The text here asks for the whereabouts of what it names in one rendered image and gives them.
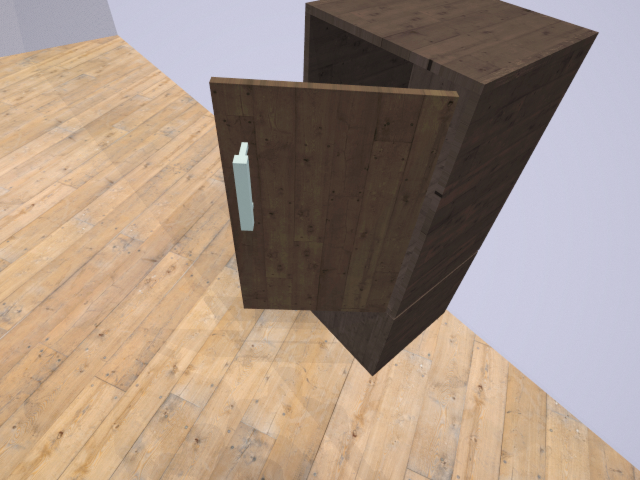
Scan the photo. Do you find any cupboard door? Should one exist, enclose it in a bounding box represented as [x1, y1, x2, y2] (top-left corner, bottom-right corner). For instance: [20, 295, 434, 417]
[209, 77, 459, 313]

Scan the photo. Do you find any handle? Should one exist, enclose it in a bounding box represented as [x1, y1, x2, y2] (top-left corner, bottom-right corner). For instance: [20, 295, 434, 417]
[233, 142, 254, 231]

